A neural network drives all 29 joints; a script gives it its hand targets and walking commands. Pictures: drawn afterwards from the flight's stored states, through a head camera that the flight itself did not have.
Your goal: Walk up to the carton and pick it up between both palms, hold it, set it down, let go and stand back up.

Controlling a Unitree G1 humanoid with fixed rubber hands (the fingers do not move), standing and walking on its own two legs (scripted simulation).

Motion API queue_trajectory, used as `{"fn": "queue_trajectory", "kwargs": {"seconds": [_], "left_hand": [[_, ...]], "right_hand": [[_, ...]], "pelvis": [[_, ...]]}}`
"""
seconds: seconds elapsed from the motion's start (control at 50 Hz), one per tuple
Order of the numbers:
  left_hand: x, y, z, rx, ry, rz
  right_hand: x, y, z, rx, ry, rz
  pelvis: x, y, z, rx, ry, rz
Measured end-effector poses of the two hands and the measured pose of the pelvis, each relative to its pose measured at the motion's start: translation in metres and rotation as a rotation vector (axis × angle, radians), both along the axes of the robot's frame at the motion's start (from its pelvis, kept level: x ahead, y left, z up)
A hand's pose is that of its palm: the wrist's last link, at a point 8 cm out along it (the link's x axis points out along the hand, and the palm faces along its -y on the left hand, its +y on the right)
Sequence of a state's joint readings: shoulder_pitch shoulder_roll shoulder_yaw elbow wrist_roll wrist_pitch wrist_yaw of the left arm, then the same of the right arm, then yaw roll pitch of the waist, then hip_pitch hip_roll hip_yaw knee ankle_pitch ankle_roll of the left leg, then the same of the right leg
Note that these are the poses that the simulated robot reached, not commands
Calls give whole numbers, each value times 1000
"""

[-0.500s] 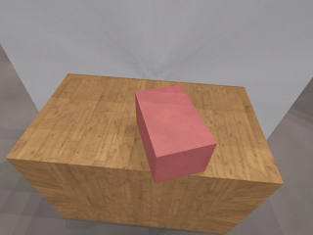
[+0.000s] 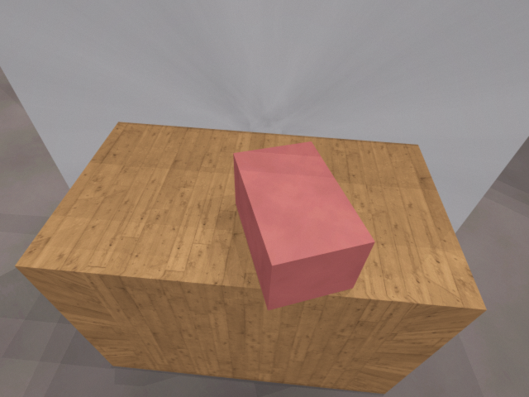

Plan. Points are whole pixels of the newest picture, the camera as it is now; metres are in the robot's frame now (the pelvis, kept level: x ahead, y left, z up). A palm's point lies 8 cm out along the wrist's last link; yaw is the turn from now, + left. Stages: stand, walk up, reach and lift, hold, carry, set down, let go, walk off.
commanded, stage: stand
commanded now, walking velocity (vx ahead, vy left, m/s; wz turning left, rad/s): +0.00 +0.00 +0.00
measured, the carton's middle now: (291, 218) +0.46 -0.06 -0.04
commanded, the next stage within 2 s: none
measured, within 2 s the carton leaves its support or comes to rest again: neither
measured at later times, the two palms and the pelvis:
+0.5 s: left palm out of the picture +0.03 +0.24 -0.13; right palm out of the picture +0.03 -0.25 -0.12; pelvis +0.01 -0.01 +0.00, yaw +1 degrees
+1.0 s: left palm out of the picture -0.01 +0.23 -0.14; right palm out of the picture +0.01 -0.25 -0.13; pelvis +0.01 -0.01 +0.00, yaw +1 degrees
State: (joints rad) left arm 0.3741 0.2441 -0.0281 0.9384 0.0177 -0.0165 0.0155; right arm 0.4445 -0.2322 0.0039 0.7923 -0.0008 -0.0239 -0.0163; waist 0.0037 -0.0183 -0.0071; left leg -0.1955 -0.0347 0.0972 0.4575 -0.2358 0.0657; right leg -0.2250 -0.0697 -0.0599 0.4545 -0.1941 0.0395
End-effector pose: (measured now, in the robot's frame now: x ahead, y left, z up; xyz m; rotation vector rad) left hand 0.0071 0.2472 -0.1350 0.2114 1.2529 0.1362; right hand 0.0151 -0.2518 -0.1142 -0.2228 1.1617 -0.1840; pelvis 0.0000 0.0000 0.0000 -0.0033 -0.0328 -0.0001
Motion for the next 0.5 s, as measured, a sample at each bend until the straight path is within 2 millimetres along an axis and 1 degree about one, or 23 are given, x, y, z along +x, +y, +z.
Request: {"fn": "queue_trajectory", "kwargs": {"seconds": [0.26, 0.36, 0.5], "left_hand": [[20, -4, 2, 2, -23, 7], [22, -6, 2, 1, -21, 11], [19, -9, 1, -4, -12, 22]], "right_hand": [[8, 3, -4, 14, 19, -2], [9, 3, -4, 17, 29, 1], [10, 3, -5, 19, 34, 0]], "pelvis": [[10, -3, 1, 0, 5, 6], [11, -4, 1, 0, 5, 9], [13, -6, 2, 0, 2, 14]]}}
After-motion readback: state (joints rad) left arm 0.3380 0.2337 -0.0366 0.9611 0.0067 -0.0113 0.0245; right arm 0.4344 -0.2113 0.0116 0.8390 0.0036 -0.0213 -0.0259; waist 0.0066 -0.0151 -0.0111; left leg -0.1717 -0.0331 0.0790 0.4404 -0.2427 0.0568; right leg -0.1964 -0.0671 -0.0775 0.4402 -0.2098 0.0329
